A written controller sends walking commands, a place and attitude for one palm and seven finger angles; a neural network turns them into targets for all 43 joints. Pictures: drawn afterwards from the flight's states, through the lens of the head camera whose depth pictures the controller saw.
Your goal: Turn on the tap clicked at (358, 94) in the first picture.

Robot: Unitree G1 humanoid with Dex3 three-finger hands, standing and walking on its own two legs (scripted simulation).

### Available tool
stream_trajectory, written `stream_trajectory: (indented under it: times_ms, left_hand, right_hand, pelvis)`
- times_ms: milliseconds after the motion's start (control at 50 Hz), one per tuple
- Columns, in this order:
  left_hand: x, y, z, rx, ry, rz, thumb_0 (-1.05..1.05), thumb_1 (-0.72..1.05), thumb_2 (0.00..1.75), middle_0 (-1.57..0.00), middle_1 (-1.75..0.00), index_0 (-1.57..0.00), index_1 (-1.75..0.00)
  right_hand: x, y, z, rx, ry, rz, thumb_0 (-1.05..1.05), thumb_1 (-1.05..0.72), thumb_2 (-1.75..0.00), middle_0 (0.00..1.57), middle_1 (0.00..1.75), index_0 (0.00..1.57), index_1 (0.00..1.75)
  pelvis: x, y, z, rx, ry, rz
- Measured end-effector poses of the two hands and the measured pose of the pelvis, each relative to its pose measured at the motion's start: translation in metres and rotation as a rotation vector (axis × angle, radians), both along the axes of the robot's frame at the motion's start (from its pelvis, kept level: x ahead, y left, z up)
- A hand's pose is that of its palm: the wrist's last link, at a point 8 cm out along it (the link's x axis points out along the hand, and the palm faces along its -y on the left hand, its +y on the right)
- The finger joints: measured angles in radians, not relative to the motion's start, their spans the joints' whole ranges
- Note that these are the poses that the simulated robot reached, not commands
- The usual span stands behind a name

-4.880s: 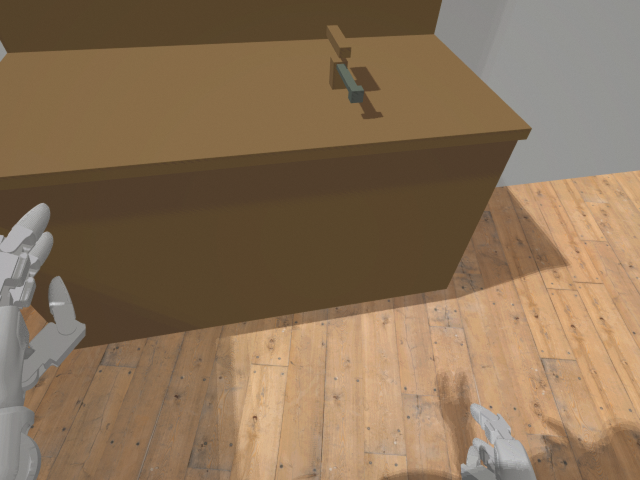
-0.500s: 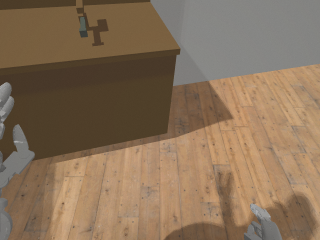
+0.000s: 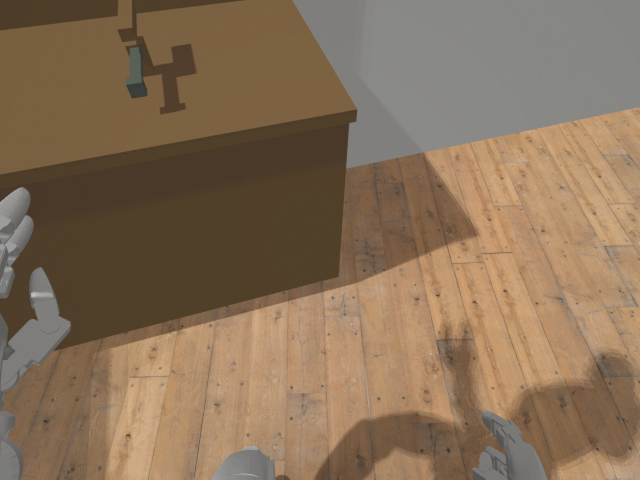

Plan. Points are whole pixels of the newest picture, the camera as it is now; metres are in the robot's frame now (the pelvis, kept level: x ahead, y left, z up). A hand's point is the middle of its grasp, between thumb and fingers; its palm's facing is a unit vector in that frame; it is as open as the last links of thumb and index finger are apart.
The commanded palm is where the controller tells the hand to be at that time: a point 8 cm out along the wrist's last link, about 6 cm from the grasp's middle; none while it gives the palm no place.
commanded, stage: take the last steps up to it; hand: left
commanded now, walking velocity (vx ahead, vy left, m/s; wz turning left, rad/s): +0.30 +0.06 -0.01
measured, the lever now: (136, 87) +0.74 +0.39 +0.06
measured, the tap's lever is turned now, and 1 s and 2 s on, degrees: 0 0 0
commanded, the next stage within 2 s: come to a stop and stand still in 1.22 s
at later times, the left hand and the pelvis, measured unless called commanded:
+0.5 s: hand (112, 208) +0.35 +0.24 +0.17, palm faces +0.43 -0.77 -0.47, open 7.4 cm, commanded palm +0.29 +0.27 +0.18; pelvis +0.13 +0.00 -0.02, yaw -1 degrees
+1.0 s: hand (134, 128) +0.46 +0.25 +0.18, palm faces +0.39 -0.84 -0.37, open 7.4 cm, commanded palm +0.40 +0.29 +0.18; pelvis +0.23 +0.01 +0.00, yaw -2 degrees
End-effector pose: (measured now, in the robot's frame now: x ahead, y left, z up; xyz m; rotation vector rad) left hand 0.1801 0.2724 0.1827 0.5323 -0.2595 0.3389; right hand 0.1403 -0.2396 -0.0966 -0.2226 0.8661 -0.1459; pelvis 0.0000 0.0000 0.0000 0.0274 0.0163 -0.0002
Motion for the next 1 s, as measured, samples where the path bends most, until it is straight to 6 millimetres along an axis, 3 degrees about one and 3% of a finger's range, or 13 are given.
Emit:
stream_trajectory:
  times_ms: [120,200,300,380,440,540,660,760,840,900,1000]
  left_hand:
    - [0.036,0.024,0.0,0.002,-0.102,-0.027,0.02,0.88,0.9,-0.21,-0.31,-0.22,-0.3]
    - [0.068,0.036,0.002,-0.006,-0.138,-0.032,0.02,0.88,0.9,-0.21,-0.31,-0.22,-0.3]
    - [0.089,0.025,0.014,-0.006,-0.121,-0.065,0.02,0.89,0.9,-0.21,-0.31,-0.21,-0.3]
    - [0.1,0.014,0.018,0.025,-0.075,-0.061,0.02,0.89,0.9,-0.21,-0.31,-0.21,-0.3]
    - [0.111,0.008,0.014,0.054,-0.047,-0.016,0.02,0.89,0.9,-0.21,-0.31,-0.21,-0.3]
    - [0.134,-0.002,-0.002,0.007,-0.049,0.037,0.02,0.88,0.9,-0.21,-0.31,-0.22,-0.3]
    - [0.162,-0.01,-0.005,-0.034,-0.012,-0.004,0.02,0.88,0.9,-0.21,-0.31,-0.22,-0.3]
    - [0.182,-0.002,0.005,-0.01,-0.058,-0.042,0.02,0.88,0.9,-0.21,-0.31,-0.22,-0.3]
    - [0.202,0.016,0.005,-0.013,-0.14,-0.044,0.02,0.88,0.9,-0.21,-0.31,-0.22,-0.3]
    - [0.223,0.026,0.003,-0.031,-0.154,-0.024,0.02,0.88,0.9,-0.21,-0.31,-0.22,-0.3]
    - [0.243,0.019,0.009,-0.042,-0.115,-0.04,0.02,0.89,0.9,-0.21,-0.3,-0.21,-0.3]
  right_hand:
    - [0.046,0.004,0.011,-0.084,-0.084,-0.031,0.01,-0.9,-0.89,0.2,0.3,0.2,0.3]
    - [0.073,0.026,0.016,-0.034,-0.139,-0.042,0.01,-0.9,-0.9,0.2,0.3,0.19,0.3]
    - [0.093,0.053,0.02,0.061,-0.16,-0.021,0.01,-0.9,-0.89,0.2,0.3,0.2,0.3]
    - [0.104,0.058,0.012,0.108,-0.135,-0.01,0.01,-0.9,-0.89,0.2,0.3,0.2,0.3]
    - [0.114,0.051,-0.003,0.126,-0.105,-0.001,0.01,-0.9,-0.89,0.21,0.3,0.2,0.3]
    - [0.135,0.021,-0.027,0.091,-0.036,0.022,0.01,-0.9,-0.89,0.21,0.3,0.2,0.3]
    - [0.158,-0.013,-0.001,0.0,-0.028,-0.02,0.01,-0.9,-0.89,0.2,0.3,0.2,0.3]
    - [0.184,-0.022,0.022,-0.078,-0.078,-0.038,0.01,-0.9,-0.89,0.2,0.3,0.2,0.3]
    - [0.207,-0.013,0.025,-0.105,-0.127,-0.063,0.01,-0.9,-0.9,0.2,0.3,0.19,0.3]
    - [0.223,0.005,0.024,-0.065,-0.146,-0.059,0.01,-0.9,-0.9,0.2,0.3,0.19,0.3]
    - [0.241,0.038,0.022,0.042,-0.146,-0.021,0.01,-0.9,-0.89,0.2,0.3,0.2,0.3]
  pelvis:
    - [0.038,0.024,-0.014,-0.008,-0.02,-0.019]
    - [0.053,0.028,-0.013,-0.016,-0.027,-0.02]
    - [0.075,0.026,-0.003,-0.037,-0.005,-0.031]
    - [0.096,0.017,0.0,-0.041,-0.002,-0.033]
    - [0.113,0.006,-0.005,-0.033,-0.013,-0.025]
    - [0.132,-0.007,-0.016,-0.026,-0.034,-0.012]
    - [0.156,-0.008,-0.003,-0.012,-0.02,-0.006]
    - [0.181,0.0,-0.002,-0.015,-0.017,-0.014]
    - [0.203,0.013,-0.012,-0.02,-0.035,-0.029]
    - [0.214,0.016,-0.01,-0.028,-0.033,-0.023]
    - [0.23,0.014,-0.001,-0.043,-0.011,-0.027]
